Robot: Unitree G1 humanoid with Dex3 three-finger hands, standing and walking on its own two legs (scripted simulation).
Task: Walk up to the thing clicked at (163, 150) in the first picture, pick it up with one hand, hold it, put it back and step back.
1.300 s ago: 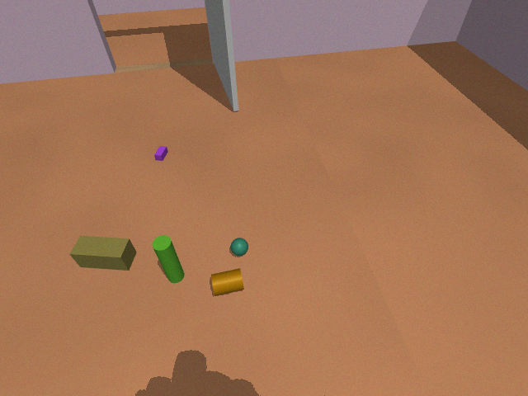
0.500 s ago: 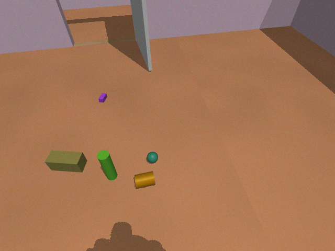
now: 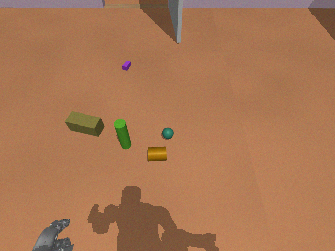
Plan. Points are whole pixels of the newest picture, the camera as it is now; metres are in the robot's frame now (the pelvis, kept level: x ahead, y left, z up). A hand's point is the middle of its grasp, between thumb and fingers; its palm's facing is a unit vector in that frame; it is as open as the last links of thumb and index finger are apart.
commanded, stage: walk up
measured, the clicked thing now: (126, 65) +1.67 +0.43 -0.75
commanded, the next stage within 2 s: none
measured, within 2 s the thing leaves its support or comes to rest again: neither
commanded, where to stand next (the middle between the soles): +0.04 +0.02 m, yaw +60 degrees
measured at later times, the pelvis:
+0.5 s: pelvis +0.01 -0.01 -0.01, yaw +23 degrees
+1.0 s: pelvis +0.01 -0.05 -0.01, yaw +43 degrees
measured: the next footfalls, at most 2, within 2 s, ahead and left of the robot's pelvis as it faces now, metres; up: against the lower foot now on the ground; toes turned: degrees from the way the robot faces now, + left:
left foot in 0.38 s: +0.04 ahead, +0.13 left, +0.00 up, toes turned +23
right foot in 0.74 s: +0.13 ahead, -0.12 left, +0.00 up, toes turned +32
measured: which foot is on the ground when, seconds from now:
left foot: down 0.00-0.02, up 0.04-0.36, down 0.38-0.76, up 0.78-1.00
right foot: down 0.00-0.40, up 0.42-0.72, down 0.74-1.00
